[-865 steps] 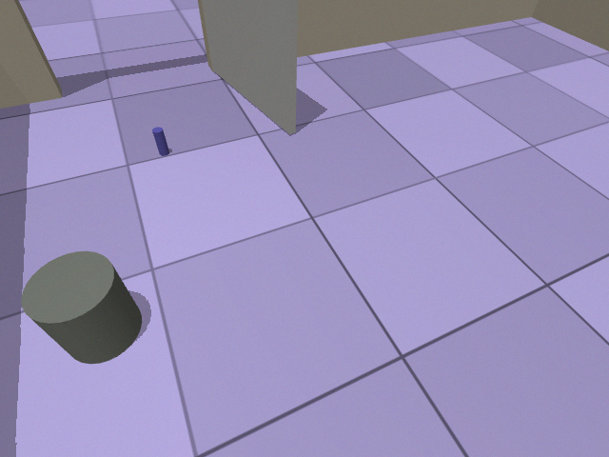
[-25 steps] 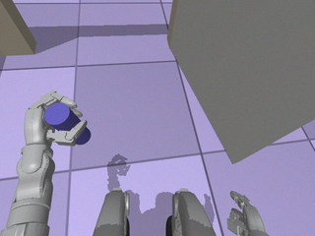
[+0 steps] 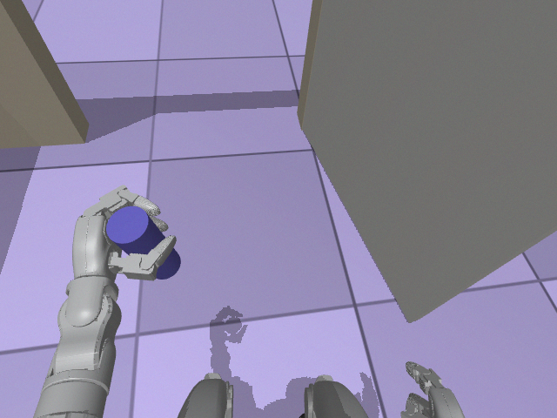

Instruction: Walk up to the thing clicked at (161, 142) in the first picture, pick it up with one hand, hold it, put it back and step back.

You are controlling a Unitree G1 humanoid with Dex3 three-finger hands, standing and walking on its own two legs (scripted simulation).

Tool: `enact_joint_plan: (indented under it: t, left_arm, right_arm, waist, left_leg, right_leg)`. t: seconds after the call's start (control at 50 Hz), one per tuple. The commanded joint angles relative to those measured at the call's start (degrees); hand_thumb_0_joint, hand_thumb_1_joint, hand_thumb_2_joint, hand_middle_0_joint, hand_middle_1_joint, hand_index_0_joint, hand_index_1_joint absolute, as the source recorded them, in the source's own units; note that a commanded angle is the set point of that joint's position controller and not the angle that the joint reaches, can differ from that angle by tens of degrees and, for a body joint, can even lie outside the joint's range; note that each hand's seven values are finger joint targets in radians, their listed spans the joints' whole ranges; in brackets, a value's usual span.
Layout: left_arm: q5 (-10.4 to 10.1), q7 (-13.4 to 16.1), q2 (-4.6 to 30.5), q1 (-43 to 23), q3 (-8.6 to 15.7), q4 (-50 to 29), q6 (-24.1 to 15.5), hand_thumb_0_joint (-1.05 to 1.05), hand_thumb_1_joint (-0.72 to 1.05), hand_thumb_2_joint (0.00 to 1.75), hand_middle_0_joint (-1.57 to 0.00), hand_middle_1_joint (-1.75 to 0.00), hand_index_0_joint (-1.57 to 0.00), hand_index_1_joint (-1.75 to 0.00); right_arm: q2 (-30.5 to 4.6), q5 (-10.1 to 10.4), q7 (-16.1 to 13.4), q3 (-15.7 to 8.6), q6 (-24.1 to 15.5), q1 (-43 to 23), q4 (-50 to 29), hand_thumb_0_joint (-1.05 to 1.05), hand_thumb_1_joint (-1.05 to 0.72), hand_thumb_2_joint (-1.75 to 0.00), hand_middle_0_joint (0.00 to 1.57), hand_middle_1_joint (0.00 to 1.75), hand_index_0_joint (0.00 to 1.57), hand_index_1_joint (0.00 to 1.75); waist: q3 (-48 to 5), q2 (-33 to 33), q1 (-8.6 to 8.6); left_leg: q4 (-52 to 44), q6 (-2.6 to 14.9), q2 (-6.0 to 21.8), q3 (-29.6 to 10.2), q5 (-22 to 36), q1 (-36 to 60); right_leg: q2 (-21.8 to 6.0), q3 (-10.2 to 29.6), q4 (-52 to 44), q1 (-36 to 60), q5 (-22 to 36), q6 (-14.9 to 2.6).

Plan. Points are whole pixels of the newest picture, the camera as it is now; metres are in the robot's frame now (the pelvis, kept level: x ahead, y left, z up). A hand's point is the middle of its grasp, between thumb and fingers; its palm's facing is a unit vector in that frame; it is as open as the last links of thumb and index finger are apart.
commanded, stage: lift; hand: left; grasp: from the side
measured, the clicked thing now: (148, 246) +0.35 +0.18 +0.01
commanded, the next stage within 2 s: hold in 0.50 s
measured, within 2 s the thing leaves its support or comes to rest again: neither
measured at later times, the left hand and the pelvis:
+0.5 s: hand (147, 224) +0.35 +0.17 +0.07, palm faces +0.15 -0.99 -0.02, open 7.5 cm; pelvis +0.01 +0.00 +0.03, yaw +0 degrees
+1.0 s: hand (144, 219) +0.35 +0.17 +0.09, palm faces +0.15 -0.99 -0.02, open 7.4 cm; pelvis +0.02 +0.00 +0.04, yaw +0 degrees
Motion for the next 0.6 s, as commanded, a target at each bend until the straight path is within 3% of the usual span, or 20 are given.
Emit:
enact_joint_plan:
  t: [0.0,0.08,0.14,0.24,0.3,0.42,0.5,0.56,0.58]
  left_arm:
    - [-0.6,0.6,7.2,-13.7,2.4,-12.4,-4.6,0.00,0.29,1.23,-1.30,-1.39,-1.32,-1.38]
    - [-0.7,0.7,7.6,-13.3,3.1,-13.3,-5.2,0.00,0.32,1.24,-1.29,-1.39,-1.31,-1.38]
    - [-0.5,0.5,6.1,-13.1,1.5,-12.2,-5.4,0.00,0.32,1.24,-1.29,-1.39,-1.31,-1.38]
    - [-0.7,0.4,5.8,-12.0,1.7,-11.1,-5.3,0.00,0.29,1.23,-1.28,-1.38,-1.29,-1.37]
    - [-0.7,0.6,5.8,-11.4,1.8,-11.9,-5.4,0.00,0.29,1.24,-1.28,-1.38,-1.29,-1.37]
    - [-0.7,0.6,6.3,-12.7,2.4,-12.8,-6.0,0.00,0.31,1.24,-1.29,-1.39,-1.31,-1.38]
    - [-0.9,0.7,5.0,-11.2,1.6,-11.7,-5.9,0.00,0.30,1.25,-1.30,-1.39,-1.31,-1.39]
    - [-0.5,0.7,5.4,-11.3,1.8,-11.2,-5.6,0.00,0.31,1.25,-1.30,-1.40,-1.32,-1.40]
    - [-0.2,0.6,4.9,-11.8,0.6,-12.5,-5.8,0.00,0.31,1.25,-1.30,-1.40,-1.32,-1.40]
  right_arm:
    - [-7.8,-0.2,-0.7,-2.8,-2.4,0.3,-6.5,0.00,-0.91,-0.90,0.20,0.30,0.20,0.30]
    - [-7.9,-0.3,-0.7,-2.9,-2.5,0.1,-6.7,0.00,-0.91,-0.90,0.20,0.30,0.20,0.30]
    - [-8.0,-0.4,-0.7,-3.0,-2.4,0.4,-6.3,0.00,-0.91,-0.90,0.20,0.30,0.20,0.30]
    - [-8.0,-0.6,-0.4,-3.1,-2.3,0.3,-6.2,0.00,-0.91,-0.90,0.20,0.30,0.20,0.30]
    - [-8.0,-0.6,-0.4,-3.2,-2.2,0.3,-6.3,0.00,-0.91,-0.90,0.20,0.30,0.20,0.30]
    - [-7.9,-0.5,-0.3,-3.1,-2.1,-0.4,-6.2,0.00,-0.91,-0.90,0.20,0.30,0.20,0.30]
    - [-7.8,-0.6,-0.2,-3.1,-1.8,-0.1,-6.0,0.00,-0.91,-0.90,0.20,0.30,0.20,0.30]
    - [-7.6,-0.7,0.0,-3.1,-1.6,-0.1,-5.5,0.00,-0.92,-0.90,0.20,0.30,0.20,0.30]
    - [-7.5,-0.7,0.0,-3.1,-1.5,-0.6,-6.1,0.00,-0.91,-0.90,0.20,0.30,0.20,0.30]
  waist:
    - [-17.3,0.7,-0.70]
    - [-17.6,1.2,0.31]
    - [-16.8,1.5,-0.25]
    - [-15.3,0.4,-0.20]
    - [-17.5,-0.3,-0.02]
    - [-15.1,-0.3,0.03]
    - [-15.9,-0.7,-0.20]
    - [-13.4,-0.6,-0.11]
    - [-13.9,0.3,0.04]
  left_leg:
    - [-11.5,0.76,-1.6,-0.6,10.8,12.9]
    - [-13.3,0.44,-1.5,-0.9,14.3,16.3]
    - [-14.4,0.33,-1.3,-0.8,14.8,18.3]
    - [-15.8,0.39,-1.4,-0.7,15.3,18.9]
    - [-15.8,0.57,-1.4,-0.1,18.1,20.1]
    - [-17.1,0.64,-1.6,0.3,17.2,20.7]
    - [-17.1,0.76,-1.6,0.5,20.0,21.8]
    - [-18.3,0.66,-1.7,0.3,17.9,21.1]
    - [-18.4,0.59,-1.6,0.6,18.1,22.0]
  right_leg:
    - [1.2,1.8,-11.2,12.2,13.7,-0.56]
    - [1.5,1.0,-11.7,14.4,16.2,-0.87]
    - [1.4,1.1,-12.8,14.0,16.6,-0.92]
    - [1.5,1.1,-14.5,16.5,17.3,-0.77]
    - [1.3,1.5,-15.0,19.3,20.6,-0.55]
    - [1.1,1.8,-16.5,20.0,20.1,-0.38]
    - [1.2,1.9,-17.1,22.1,23.4,-0.22]
    - [1.2,1.7,-17.7,21.3,21.0,-0.28]
    - [1.2,1.8,-17.9,21.3,21.1,-0.40]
